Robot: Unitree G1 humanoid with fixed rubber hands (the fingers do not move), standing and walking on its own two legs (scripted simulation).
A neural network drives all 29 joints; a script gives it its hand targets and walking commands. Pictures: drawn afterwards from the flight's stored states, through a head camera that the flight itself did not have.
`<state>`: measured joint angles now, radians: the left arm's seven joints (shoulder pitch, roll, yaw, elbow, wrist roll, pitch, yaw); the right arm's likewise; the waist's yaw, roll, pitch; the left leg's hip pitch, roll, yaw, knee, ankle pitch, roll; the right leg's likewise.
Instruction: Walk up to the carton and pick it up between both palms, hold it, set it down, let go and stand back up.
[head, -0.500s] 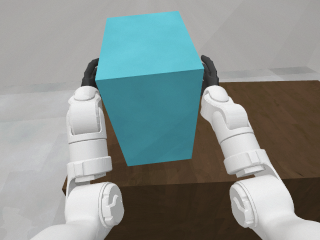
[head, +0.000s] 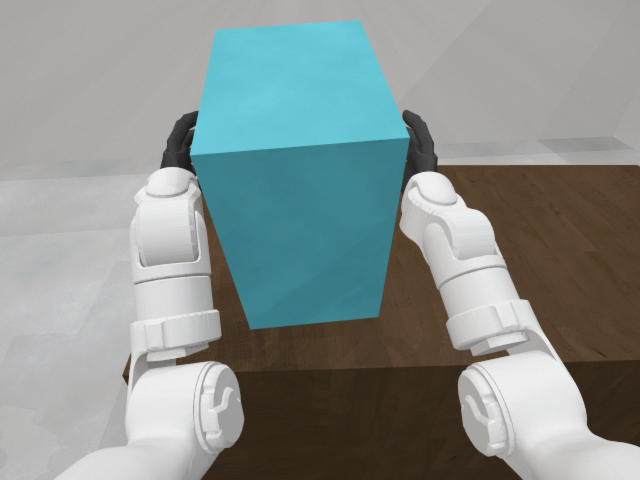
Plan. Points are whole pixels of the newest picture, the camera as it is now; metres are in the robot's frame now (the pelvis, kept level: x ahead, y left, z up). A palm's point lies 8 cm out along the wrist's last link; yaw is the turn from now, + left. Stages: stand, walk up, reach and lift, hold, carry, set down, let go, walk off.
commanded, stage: hold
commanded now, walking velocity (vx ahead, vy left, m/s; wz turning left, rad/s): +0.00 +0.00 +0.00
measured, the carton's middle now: (302, 182) +0.42 +0.01 +0.21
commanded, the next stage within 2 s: none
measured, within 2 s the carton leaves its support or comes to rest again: neither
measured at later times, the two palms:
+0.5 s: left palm (182, 180) +0.36 +0.15 +0.25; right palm (421, 181) +0.36 -0.12 +0.25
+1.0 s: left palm (195, 184) +0.36 +0.14 +0.25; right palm (430, 188) +0.35 -0.13 +0.24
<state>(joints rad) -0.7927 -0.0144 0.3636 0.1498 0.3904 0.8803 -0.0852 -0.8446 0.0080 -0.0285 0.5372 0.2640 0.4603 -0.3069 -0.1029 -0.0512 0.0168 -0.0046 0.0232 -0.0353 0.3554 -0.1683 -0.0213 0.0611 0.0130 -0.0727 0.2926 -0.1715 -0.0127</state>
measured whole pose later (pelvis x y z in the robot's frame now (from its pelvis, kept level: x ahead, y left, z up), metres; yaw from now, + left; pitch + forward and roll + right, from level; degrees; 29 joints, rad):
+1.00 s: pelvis +0.00 +0.00 +0.00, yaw -1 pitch -12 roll +0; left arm -0.78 -0.04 0.39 0.16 0.42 0.87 -0.10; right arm -0.84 -0.01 -0.01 0.54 0.26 0.47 -0.31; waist -0.11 -0.04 0.04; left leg 0.03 0.03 -0.02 0.33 -0.15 -0.02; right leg 0.08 0.01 -0.06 0.29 -0.17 -0.02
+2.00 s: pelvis +0.00 +0.00 +0.00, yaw -1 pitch -11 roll +0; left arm -0.82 -0.03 0.39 0.21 0.42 0.86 -0.09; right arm -0.88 0.00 -0.05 0.59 0.24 0.47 -0.29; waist -0.11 -0.03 0.03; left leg 0.01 0.02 -0.02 0.33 -0.15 -0.02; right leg 0.05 0.01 -0.06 0.29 -0.16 -0.02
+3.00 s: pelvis +0.00 +0.00 +0.00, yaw +0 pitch -11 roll -1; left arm -0.79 -0.02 0.36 0.13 0.40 0.89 -0.08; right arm -0.84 0.02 -0.04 0.52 0.26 0.47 -0.30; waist -0.10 -0.05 0.03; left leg 0.00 0.03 -0.03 0.36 -0.17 -0.02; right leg 0.07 0.01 -0.07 0.30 -0.17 -0.01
